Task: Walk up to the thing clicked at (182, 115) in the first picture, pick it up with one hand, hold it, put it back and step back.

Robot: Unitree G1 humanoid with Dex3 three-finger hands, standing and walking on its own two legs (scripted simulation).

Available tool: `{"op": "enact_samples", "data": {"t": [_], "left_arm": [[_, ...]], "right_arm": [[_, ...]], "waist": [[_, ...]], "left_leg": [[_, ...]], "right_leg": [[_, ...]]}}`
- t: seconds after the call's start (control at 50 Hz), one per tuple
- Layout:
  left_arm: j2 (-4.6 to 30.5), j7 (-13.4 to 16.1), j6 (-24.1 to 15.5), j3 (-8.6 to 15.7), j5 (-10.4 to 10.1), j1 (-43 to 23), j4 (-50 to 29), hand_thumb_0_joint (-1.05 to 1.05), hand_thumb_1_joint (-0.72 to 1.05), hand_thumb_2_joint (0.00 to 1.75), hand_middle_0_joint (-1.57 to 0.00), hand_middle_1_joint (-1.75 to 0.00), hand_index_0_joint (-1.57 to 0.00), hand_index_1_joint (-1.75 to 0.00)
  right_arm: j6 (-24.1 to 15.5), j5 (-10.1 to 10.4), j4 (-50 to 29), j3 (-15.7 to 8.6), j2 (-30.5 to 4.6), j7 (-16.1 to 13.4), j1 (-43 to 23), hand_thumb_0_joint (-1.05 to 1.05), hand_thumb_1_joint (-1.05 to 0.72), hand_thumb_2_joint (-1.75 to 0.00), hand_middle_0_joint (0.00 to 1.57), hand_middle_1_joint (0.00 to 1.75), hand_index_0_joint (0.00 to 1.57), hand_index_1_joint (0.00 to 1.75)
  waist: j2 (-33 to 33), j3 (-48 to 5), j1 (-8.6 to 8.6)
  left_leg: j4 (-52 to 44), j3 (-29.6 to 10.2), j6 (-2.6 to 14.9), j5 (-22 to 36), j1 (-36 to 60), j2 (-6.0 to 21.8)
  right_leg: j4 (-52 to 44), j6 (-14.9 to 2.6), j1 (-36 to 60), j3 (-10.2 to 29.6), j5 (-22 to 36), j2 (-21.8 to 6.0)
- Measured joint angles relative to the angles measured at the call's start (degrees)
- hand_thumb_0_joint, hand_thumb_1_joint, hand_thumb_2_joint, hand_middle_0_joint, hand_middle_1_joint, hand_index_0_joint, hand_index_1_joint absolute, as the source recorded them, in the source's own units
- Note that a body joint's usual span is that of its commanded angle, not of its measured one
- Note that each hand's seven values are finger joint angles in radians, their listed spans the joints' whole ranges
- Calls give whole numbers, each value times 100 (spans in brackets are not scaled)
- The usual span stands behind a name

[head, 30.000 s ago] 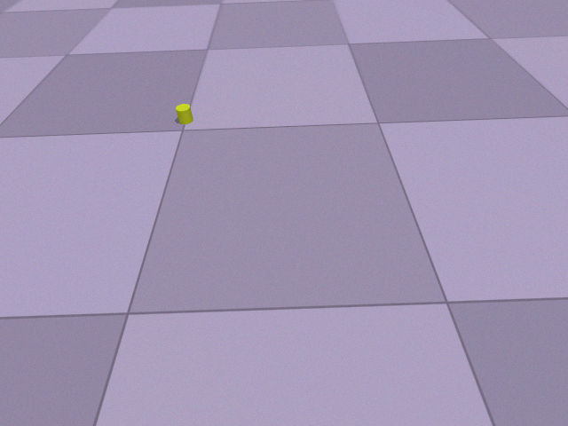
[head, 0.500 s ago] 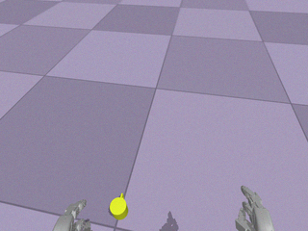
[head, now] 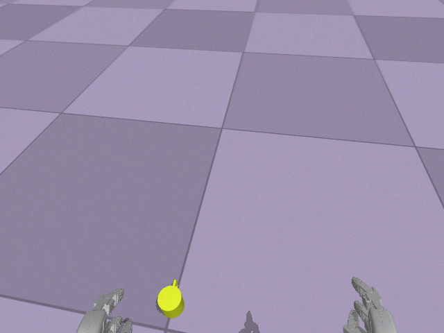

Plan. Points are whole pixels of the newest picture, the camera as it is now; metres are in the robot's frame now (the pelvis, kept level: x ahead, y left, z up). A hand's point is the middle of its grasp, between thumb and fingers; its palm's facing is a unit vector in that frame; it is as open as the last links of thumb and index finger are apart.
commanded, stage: home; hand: left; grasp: from above
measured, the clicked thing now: (172, 297) +0.43 +0.22 -0.67
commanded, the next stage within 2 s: stand in 1.12 s
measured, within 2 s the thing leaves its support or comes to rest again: neither
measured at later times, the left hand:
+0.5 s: hand out of the picture +0.16 +0.18 -0.04, palm faces +0.06 -0.98 -0.21, open 7.6 cm
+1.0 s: hand out of the picture +0.16 +0.18 -0.04, palm faces +0.05 -0.98 -0.21, open 7.4 cm
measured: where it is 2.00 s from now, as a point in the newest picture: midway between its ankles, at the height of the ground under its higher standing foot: outside the picture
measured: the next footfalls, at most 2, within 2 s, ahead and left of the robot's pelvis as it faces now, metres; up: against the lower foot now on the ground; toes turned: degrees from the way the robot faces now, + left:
none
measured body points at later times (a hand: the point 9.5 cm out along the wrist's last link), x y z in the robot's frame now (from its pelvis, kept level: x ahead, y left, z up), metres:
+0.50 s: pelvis +0.00 +0.00 +0.00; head +0.01 +0.00 +0.45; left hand +0.16 +0.23 -0.03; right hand +0.16 -0.25 -0.07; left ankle +0.03 +0.13 -0.68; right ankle -0.01 -0.14 -0.68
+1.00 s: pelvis +0.00 +0.00 +0.00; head +0.01 +0.00 +0.45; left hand +0.16 +0.23 -0.03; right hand +0.16 -0.25 -0.07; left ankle +0.03 +0.13 -0.68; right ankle -0.01 -0.14 -0.68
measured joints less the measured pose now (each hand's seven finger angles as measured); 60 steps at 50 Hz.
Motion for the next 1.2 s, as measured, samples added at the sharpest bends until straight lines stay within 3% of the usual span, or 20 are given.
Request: {"op": "enact_samples", "data": {"t": [1.2], "left_arm": [[82, 40, 17, -16, -35, 54, -181, 1, 91, 89, -20, -29, -20, -30]], "right_arm": [[83, 16, -96, 0, 8, 8, -4, 1, -90, -90, 21, 30, 20, 30]], "waist": [[11, 1, 13]], "left_leg": [[110, -22, 1, -56, -101, -1]], "right_leg": [[94, 1, -88, -9, -53, 7]]}}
